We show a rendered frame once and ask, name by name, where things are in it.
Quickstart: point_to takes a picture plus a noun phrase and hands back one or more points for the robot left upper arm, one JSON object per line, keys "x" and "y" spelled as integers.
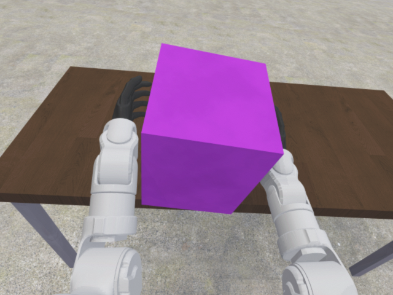
{"x": 107, "y": 271}

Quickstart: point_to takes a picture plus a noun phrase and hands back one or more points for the left robot hand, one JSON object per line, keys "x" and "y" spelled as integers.
{"x": 125, "y": 104}

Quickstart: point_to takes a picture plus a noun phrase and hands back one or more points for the table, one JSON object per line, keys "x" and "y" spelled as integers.
{"x": 341, "y": 140}

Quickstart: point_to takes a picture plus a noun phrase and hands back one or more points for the left robot forearm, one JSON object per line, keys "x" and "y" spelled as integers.
{"x": 113, "y": 188}

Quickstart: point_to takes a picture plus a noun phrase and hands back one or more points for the carton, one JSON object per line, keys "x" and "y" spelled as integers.
{"x": 210, "y": 133}

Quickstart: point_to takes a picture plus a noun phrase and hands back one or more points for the robot right upper arm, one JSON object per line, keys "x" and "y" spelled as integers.
{"x": 316, "y": 278}

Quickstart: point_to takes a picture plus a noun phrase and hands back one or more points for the right robot forearm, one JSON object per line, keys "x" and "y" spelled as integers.
{"x": 300, "y": 238}

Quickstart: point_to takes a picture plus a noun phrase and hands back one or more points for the right robot hand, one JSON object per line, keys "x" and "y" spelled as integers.
{"x": 281, "y": 127}

